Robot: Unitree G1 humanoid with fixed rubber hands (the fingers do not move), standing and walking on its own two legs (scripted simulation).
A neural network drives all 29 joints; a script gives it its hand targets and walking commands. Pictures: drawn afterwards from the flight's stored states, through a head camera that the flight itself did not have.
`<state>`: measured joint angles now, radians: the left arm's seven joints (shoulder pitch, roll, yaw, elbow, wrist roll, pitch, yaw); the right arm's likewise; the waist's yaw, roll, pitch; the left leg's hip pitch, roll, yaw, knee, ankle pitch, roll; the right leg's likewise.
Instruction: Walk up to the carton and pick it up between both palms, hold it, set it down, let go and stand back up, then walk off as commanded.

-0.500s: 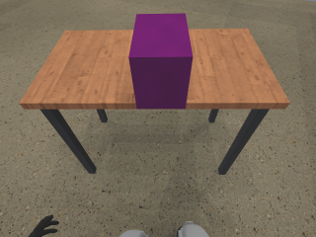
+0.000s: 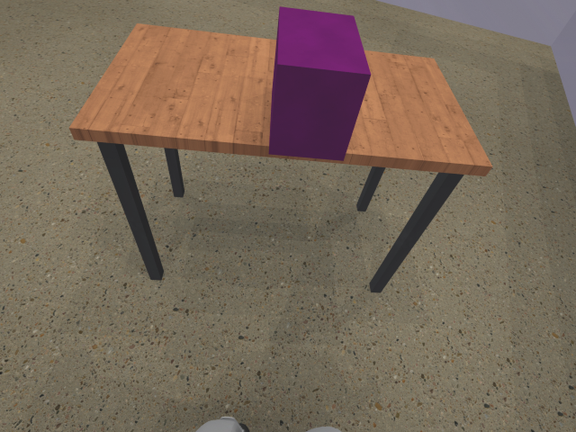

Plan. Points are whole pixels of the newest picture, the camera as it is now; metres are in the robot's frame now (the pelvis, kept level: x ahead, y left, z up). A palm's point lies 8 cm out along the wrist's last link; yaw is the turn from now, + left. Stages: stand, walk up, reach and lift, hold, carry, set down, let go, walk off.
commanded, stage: walk off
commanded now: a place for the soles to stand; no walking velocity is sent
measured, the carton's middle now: (311, 84) +0.79 -0.06 +0.06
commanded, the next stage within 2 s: stand in 1.94 s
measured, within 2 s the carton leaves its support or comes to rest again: neither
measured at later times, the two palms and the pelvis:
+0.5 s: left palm out of the picture -0.04 +0.25 -0.07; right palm out of the picture -0.10 -0.37 -0.12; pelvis -0.12 -0.06 +0.01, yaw +0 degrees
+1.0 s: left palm out of the picture -0.04 +0.29 -0.10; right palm out of the picture -0.01 -0.34 -0.08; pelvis -0.08 -0.02 +0.01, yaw +3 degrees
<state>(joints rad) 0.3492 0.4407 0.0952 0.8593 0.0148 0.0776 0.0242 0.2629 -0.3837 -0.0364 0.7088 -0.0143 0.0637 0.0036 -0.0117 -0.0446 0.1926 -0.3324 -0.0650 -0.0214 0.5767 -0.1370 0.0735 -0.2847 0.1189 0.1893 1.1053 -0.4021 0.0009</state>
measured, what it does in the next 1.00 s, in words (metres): steps on the spot: right foot, then left foot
